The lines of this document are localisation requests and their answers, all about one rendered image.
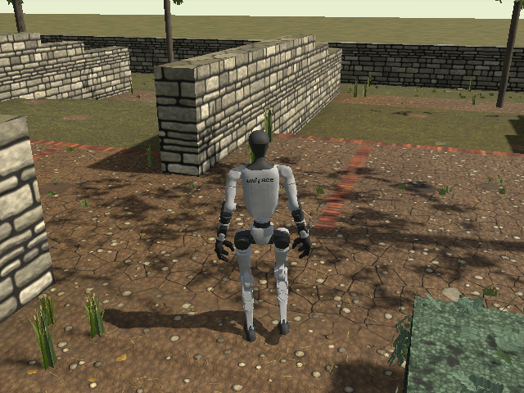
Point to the robot left forearm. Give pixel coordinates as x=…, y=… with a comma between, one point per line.
x=223, y=224

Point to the robot right upper arm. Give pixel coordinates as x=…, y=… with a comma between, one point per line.
x=290, y=186

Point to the right robot foot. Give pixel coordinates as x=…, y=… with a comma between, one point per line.
x=284, y=327

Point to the left robot thigh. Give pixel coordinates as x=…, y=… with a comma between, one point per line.
x=242, y=243

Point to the right robot hand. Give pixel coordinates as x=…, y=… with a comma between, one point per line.
x=306, y=245

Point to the robot right forearm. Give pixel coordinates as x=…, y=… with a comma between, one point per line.
x=299, y=220

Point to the left robot hand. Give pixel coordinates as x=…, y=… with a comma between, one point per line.
x=220, y=250

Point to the robot left upper arm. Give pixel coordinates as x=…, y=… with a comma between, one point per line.
x=234, y=174

